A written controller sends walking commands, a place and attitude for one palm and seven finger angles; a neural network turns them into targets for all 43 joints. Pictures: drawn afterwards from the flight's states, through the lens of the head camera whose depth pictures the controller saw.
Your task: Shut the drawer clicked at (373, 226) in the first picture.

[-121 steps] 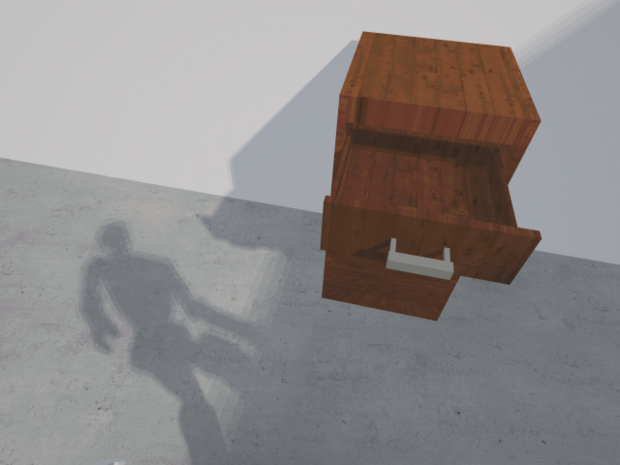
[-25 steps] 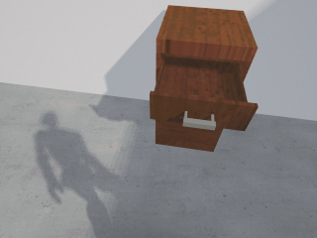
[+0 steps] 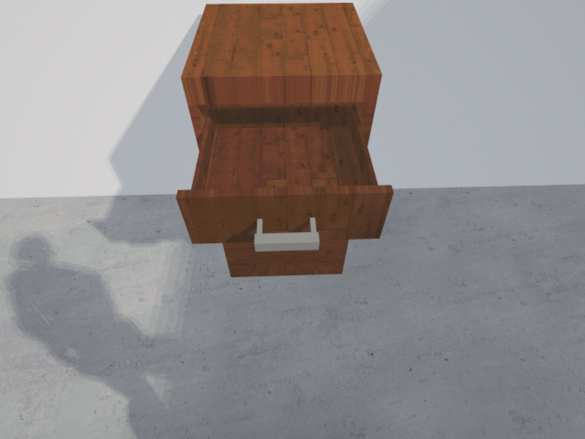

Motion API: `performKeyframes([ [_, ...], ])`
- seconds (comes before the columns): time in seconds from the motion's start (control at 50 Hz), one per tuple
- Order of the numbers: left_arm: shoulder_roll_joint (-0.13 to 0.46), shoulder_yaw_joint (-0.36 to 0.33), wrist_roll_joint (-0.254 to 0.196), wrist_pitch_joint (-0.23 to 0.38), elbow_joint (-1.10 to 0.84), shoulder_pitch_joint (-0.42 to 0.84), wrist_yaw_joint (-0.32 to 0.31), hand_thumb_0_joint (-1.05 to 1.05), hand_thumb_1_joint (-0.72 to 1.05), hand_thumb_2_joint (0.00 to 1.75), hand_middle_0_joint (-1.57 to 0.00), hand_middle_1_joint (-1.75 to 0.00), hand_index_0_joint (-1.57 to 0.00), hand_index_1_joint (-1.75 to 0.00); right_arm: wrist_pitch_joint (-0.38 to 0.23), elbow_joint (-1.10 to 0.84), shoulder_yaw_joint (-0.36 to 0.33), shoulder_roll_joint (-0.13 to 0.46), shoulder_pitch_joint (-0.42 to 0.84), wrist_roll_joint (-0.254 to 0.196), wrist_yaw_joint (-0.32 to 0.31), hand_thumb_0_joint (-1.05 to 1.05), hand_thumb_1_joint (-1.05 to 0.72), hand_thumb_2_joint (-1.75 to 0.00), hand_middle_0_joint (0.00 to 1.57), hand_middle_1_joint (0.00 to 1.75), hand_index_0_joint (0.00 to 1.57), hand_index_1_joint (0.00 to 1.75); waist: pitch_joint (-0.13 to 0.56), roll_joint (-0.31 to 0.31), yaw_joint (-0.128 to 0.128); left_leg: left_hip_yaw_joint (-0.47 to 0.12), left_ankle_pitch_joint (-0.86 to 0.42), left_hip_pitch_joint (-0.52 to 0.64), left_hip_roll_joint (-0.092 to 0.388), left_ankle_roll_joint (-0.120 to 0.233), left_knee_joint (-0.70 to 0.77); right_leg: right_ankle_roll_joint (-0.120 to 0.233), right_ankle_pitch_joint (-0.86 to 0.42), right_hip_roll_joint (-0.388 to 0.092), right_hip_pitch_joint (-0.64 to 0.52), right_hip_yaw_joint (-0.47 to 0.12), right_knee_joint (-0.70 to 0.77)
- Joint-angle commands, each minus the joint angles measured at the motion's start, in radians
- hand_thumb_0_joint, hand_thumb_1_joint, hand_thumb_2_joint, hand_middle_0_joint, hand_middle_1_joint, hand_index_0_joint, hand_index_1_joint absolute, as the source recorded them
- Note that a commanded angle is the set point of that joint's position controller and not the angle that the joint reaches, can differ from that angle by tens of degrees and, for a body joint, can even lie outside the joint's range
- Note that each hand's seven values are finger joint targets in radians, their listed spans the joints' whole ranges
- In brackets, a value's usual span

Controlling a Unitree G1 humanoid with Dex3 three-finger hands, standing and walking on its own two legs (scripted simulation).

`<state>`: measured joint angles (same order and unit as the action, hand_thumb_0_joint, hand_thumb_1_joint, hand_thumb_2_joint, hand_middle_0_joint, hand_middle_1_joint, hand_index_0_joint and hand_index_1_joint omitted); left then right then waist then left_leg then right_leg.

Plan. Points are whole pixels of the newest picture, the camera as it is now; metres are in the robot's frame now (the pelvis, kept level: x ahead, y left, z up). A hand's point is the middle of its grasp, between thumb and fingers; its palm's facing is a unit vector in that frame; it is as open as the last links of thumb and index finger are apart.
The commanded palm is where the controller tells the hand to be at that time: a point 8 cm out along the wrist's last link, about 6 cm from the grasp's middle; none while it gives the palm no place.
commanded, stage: take the last steps up to it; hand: left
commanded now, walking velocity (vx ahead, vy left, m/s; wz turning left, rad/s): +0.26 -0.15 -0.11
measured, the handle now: (286, 232) +0.48 +0.03 -0.06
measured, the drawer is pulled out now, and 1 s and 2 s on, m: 0.30 0.30 0.30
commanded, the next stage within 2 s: come to a stop and stand still in 0.36 s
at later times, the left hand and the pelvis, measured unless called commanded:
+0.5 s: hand (212, 425) +0.18 +0.14 -0.18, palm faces -0.01 -1.00 -0.08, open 7.4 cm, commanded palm none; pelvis +0.15 -0.02 +0.02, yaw -3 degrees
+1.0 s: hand (260, 363) +0.26 +0.07 -0.13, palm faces -0.02 -0.96 -0.29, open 7.3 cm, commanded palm none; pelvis +0.17 -0.11 +0.02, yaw -4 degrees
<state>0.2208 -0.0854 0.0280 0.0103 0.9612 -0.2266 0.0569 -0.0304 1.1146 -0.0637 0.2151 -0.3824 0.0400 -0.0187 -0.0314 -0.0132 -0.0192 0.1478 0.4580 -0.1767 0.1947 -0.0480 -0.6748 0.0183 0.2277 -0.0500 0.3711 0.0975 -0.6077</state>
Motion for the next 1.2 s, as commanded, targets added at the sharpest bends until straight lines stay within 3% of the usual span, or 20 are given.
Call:
performKeyframes([
  [0.0, 0.192, -0.041, -0.010, 0.011, 0.047, -0.284, -0.050, 0.00, 0.90, 0.90, -0.20, -0.30, -0.20, -0.30, -0.022, -0.162, -0.011, 0.075, 0.172, -0.021, 0.004, 0.00, -0.90, -0.90, 0.20, 0.30, 0.20, 0.30, -0.007, 0.208, 0.124, -0.107, 0.078, -0.599, -0.069, 0.075, -0.603, 0.219, 0.327, -0.308, -0.366, -0.542, 0.435],
  [0.08, 0.090, -0.005, 0.002, 0.031, -0.004, -0.048, -0.067, 0.00, 0.90, 0.90, -0.20, -0.30, -0.20, -0.30, -0.003, -0.125, -0.008, 0.045, 0.105, -0.006, 0.011, 0.00, -0.90, -0.90, 0.20, 0.30, 0.20, 0.30, -0.027, 0.078, -0.006, -0.092, -0.057, -0.397, -0.035, 0.046, -0.502, 0.201, 0.109, -0.208, -0.114, -0.286, 0.406],
  [0.22, 0.091, 0.006, 0.005, 0.025, 0.030, -0.097, -0.066, 0.00, 0.90, 0.90, -0.20, -0.30, -0.20, -0.30, -0.014, -0.150, 0.001, 0.004, 0.114, -0.016, 0.007, 0.00, -0.90, -0.90, 0.20, 0.30, 0.20, 0.30, 0.000, 0.098, 0.001, -0.024, -0.106, -0.230, -0.103, 0.051, -0.072, 0.213, -0.125, -0.159, -0.174, -0.215, 0.340],
  [0.26, 0.073, 0.009, -0.001, 0.017, 0.037, -0.094, -0.062, 0.00, 0.90, 0.90, -0.20, -0.30, -0.20, -0.30, -0.031, -0.120, 0.001, 0.010, 0.025, -0.015, -0.005, 0.00, -0.90, -0.90, 0.20, 0.30, 0.20, 0.30, 0.035, 0.087, -0.038, -0.008, -0.238, -0.049, -0.129, 0.052, 0.124, 0.167, -0.174, -0.101, -0.151, -0.173, 0.192],
  [0.28, 0.043, 0.011, -0.007, 0.015, 0.030, -0.095, -0.058, 0.00, 0.90, 0.90, -0.20, -0.30, -0.20, -0.30, -0.040, -0.086, -0.009, 0.058, -0.083, -0.011, -0.017, 0.00, -0.90, -0.90, 0.20, 0.30, 0.20, 0.30, 0.086, -0.008, -0.078, -0.083, -0.298, 0.118, -0.079, 0.064, 0.221, 0.126, -0.156, -0.042, -0.089, -0.134, -0.012],
  [0.3, -0.019, 0.019, -0.014, 0.011, 0.015, -0.132, -0.044, 0.00, 0.90, 0.90, -0.20, -0.30, -0.20, -0.30, -0.045, -0.072, -0.031, 0.165, -0.162, 0.004, -0.031, 0.00, -0.90, -0.90, 0.20, 0.30, 0.20, 0.30, 0.113, -0.277, -0.089, -0.461, -0.384, 0.272, 0.193, 0.158, 0.340, 0.047, 0.138, 0.076, 0.150, -0.044, -0.291],
  [0.32, 0.019, 0.017, 0.001, 0.010, -0.004, -0.117, -0.043, 0.00, 0.90, 0.90, -0.20, -0.30, -0.20, -0.30, -0.031, -0.070, -0.030, 0.202, -0.169, -0.003, -0.040, 0.00, -0.90, -0.90, 0.20, 0.30, 0.20, 0.30, 0.086, -0.276, -0.086, -0.662, -0.426, 0.271, 0.352, 0.265, 0.405, 0.036, 0.348, 0.087, 0.287, -0.100, -0.524],
  [0.34, 0.051, 0.003, 0.011, 0.004, -0.008, -0.089, -0.041, 0.00, 0.90, 0.90, -0.20, -0.30, -0.20, -0.30, -0.021, -0.091, -0.023, 0.177, -0.115, -0.006, -0.038, 0.00, -0.90, -0.90, 0.20, 0.30, 0.20, 0.30, 0.003, -0.114, -0.069, -0.595, -0.334, 0.145, 0.348, 0.305, 0.419, 0.037, 0.303, 0.026, 0.312, -0.163, -0.617],
  [0.4, 0.015, -0.003, 0.019, -0.011, 0.036, -0.113, -0.035, 0.00, 0.90, 0.90, -0.20, -0.30, -0.20, -0.30, -0.041, -0.117, 0.013, 0.061, 0.018, -0.011, -0.038, 0.00, -0.90, -0.90, 0.20, 0.30, 0.20, 0.30, -0.072, -0.112, 0.013, -0.343, -0.494, -0.025, 0.195, 0.184, 0.436, 0.001, 0.069, -0.005, 0.273, -0.172, -0.681],
  [0.46, -0.026, 0.004, 0.011, -0.027, 0.054, -0.149, -0.039, 0.00, 0.90, 0.90, -0.20, -0.30, -0.20, -0.30, -0.051, -0.113, 0.013, 0.037, 0.028, -0.016, -0.039, 0.00, -0.90, -0.90, 0.20, 0.30, 0.20, 0.30, -0.011, -0.112, 0.037, -0.129, -0.796, -0.012, 0.104, 0.152, 0.385, -0.032, -0.003, 0.001, 0.224, -0.129, -0.659],
  [0.56, -0.037, 0.021, 0.001, -0.049, 0.039, -0.101, -0.064, 0.00, 0.90, 0.90, -0.20, -0.30, -0.20, -0.30, -0.018, -0.098, 0.015, 0.054, 0.024, -0.015, -0.039, 0.00, -0.90, -0.90, 0.20, 0.30, 0.20, 0.30, 0.000, -0.178, 0.027, -0.027, -1.082, 0.019, 0.056, 0.151, 0.305, -0.059, 0.003, 0.015, 0.144, -0.058, -0.412],
  [0.66, -0.012, 0.026, -0.002, -0.037, 0.001, -0.014, -0.080, 0.00, 0.90, 0.90, -0.20, -0.30, -0.20, -0.30, 0.020, -0.091, -0.014, 0.074, 0.017, -0.012, -0.032, 0.00, -0.90, -0.90, 0.20, 0.30, 0.20, 0.30, -0.013, -0.236, -0.009, -0.086, -0.994, 0.071, 0.093, 0.177, 0.250, -0.041, 0.095, 0.018, 0.048, -0.009, -0.128],
  [0.72, 0.023, 0.007, -0.001, -0.018, 0.028, -0.121, -0.084, 0.00, 0.90, 0.90, -0.20, -0.30, -0.20, -0.30, 0.036, -0.097, -0.029, 0.085, 0.048, -0.018, -0.027, 0.00, -0.90, -0.90, 0.20, 0.30, 0.20, 0.30, 0.067, -0.162, 0.053, -0.083, -0.723, 0.042, 0.064, 0.114, 0.124, -0.033, -0.150, -0.009, -0.147, -0.031, 0.118],
  [0.74, 0.080, -0.001, 0.006, -0.003, 0.039, -0.150, -0.090, 0.00, 0.90, 0.90, -0.20, -0.30, -0.20, -0.30, 0.038, -0.094, -0.027, 0.042, 0.010, -0.025, -0.019, 0.00, -0.90, -0.90, 0.20, 0.30, 0.20, 0.30, 0.125, -0.012, 0.053, -0.045, -0.465, -0.013, -0.012, 0.059, 0.000, -0.027, -0.446, -0.095, -0.259, -0.106, 0.184],
  [0.76, 0.162, -0.014, 0.012, 0.007, 0.038, -0.154, -0.101, 0.00, 0.90, 0.90, -0.20, -0.30, -0.20, -0.30, 0.039, -0.104, -0.019, -0.025, -0.043, -0.034, -0.015, 0.00, -0.90, -0.90, 0.20, 0.30, 0.20, 0.30, 0.193, 0.243, 0.037, -0.012, 0.046, -0.187, -0.147, 0.011, -0.168, 0.065, -0.921, -0.311, -0.392, -0.352, 0.164],
  [0.78, 0.175, -0.008, 0.000, 0.009, 0.028, -0.138, -0.097, 0.00, 0.90, 0.90, -0.20, -0.30, -0.20, -0.30, 0.057, -0.103, -0.022, -0.007, -0.062, -0.041, -0.022, 0.00, -0.90, -0.90, 0.20, 0.30, 0.20, 0.30, 0.225, 0.237, 0.026, -0.132, 0.221, -0.158, -0.166, 0.013, -0.287, 0.138, -0.977, -0.404, -0.307, -0.368, 0.206],
  [0.84, 0.113, -0.004, -0.003, -0.005, 0.016, -0.036, -0.106, 0.00, 0.90, 0.90, -0.20, -0.30, -0.20, -0.30, 0.082, -0.080, -0.022, 0.007, -0.005, -0.028, -0.017, 0.00, -0.90, -0.90, 0.20, 0.30, 0.20, 0.30, 0.089, 0.290, 0.018, -0.185, 0.087, -0.260, -0.158, 0.003, -0.517, 0.143, -0.748, -0.302, -0.213, -0.312, 0.243],
  [0.96, 0.116, -0.012, -0.007, -0.006, 0.006, -0.056, -0.123, 0.00, 0.90, 0.90, -0.20, -0.30, -0.20, -0.30, 0.106, -0.093, -0.024, 0.023, 0.064, -0.018, 0.005, 0.00, -0.90, -0.90, 0.20, 0.30, 0.20, 0.30, 0.083, 0.131, 0.039, -0.191, -0.087, -0.319, -0.167, -0.028, -0.547, 0.135, -0.485, -0.271, -0.227, -0.250, 0.278],
  [1.08, 0.143, -0.021, 0.010, -0.019, -0.030, -0.030, -0.120, 0.00, 0.90, 0.90, -0.20, -0.30, -0.20, -0.30, 0.105, -0.116, -0.018, 0.034, 0.073, -0.011, 0.023, 0.00, -0.90, -0.90, 0.20, 0.30, 0.20, 0.30, 0.037, 0.178, 0.047, -0.153, -0.092, -0.232, -0.159, -0.016, -0.302, 0.112, 0.181, -0.254, -0.120, -0.315, 0.419],
  [1.18, 0.174, -0.027, 0.025, -0.031, -0.034, -0.020, -0.108, 0.00, 0.90, 0.90, -0.20, -0.30, -0.20, -0.30, 0.078, -0.097, -0.001, 0.008, -0.035, -0.019, 0.029, 0.00, -0.90, -0.90, 0.20, 0.30, 0.20, 0.30, 0.032, 0.230, 0.032, -0.041, 0.009, -0.001, -0.220, 0.031, 0.034, 0.091, 0.347, -0.205, -0.023, -0.307, 0.509],
])
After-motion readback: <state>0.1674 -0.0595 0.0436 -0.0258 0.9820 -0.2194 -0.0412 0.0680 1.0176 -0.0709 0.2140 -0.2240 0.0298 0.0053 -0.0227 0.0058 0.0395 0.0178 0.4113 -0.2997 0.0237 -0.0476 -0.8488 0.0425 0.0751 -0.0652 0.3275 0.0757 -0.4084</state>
